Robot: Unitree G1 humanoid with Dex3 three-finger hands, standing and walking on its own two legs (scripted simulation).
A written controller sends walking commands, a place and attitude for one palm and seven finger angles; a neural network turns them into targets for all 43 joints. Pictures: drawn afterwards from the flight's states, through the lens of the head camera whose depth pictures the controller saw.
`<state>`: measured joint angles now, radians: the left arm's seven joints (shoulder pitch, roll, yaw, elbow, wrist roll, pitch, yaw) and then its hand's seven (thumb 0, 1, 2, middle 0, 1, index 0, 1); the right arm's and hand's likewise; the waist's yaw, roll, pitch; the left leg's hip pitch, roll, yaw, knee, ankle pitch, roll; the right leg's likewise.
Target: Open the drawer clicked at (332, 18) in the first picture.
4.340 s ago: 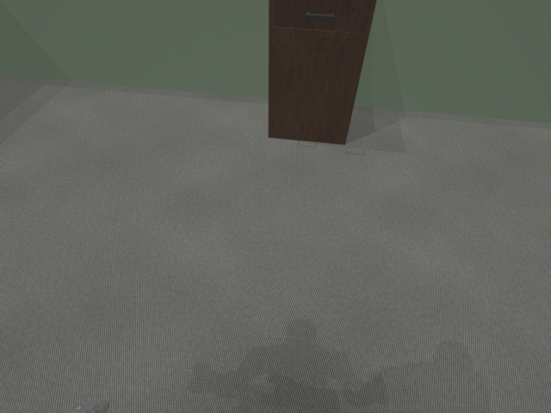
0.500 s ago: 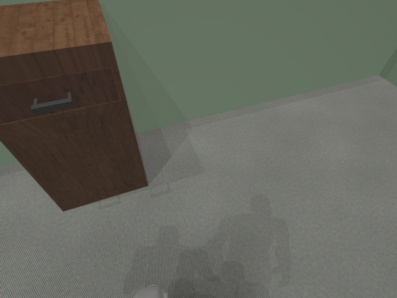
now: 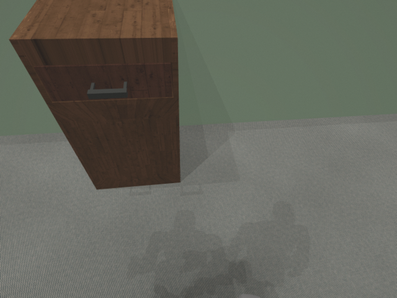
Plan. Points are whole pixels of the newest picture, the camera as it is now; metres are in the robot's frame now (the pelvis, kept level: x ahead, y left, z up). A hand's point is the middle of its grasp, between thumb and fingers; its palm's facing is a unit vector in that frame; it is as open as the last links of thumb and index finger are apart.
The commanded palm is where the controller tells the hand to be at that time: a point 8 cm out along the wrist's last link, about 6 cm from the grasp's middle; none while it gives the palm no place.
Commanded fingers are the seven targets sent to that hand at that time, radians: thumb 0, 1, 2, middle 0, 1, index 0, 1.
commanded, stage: turn to face it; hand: left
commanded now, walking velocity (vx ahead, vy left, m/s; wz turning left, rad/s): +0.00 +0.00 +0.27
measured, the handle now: (108, 89) +0.73 +0.34 -0.06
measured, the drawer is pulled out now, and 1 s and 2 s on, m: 0.00 0.00 0.00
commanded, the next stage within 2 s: take the last steps up to it in 0.14 s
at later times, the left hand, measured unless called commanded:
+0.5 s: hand out of the picture -0.02 +0.15 -0.16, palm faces +0.24 -0.94 -0.23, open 7.3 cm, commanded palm none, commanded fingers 0.00 0.90 0.90 -0.20 -0.30 -0.20 -0.30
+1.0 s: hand (117, 272) +0.20 +0.20 -0.18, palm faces +0.21 -0.95 -0.21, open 7.4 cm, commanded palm none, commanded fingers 0.00 0.90 0.90 -0.20 -0.30 -0.20 -0.30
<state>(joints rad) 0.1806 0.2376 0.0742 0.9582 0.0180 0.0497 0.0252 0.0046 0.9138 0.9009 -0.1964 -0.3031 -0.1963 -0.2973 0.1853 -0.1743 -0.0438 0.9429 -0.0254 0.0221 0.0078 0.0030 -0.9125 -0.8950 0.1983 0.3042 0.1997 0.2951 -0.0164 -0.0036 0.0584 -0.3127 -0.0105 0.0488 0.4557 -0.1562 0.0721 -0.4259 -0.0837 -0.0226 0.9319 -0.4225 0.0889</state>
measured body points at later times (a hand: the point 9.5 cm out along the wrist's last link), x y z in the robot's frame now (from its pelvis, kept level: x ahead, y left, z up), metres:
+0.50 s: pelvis +0.02 -0.03 +0.00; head +0.04 -0.03 +0.45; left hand -0.03 +0.20 -0.15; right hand +0.12 -0.27 -0.15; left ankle -0.03 +0.10 -0.71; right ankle +0.00 -0.16 -0.74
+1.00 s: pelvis +0.15 +0.00 -0.02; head +0.17 -0.01 +0.43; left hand +0.19 +0.25 -0.16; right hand +0.13 -0.23 -0.18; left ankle +0.00 +0.10 -0.70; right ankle +0.23 -0.08 -0.74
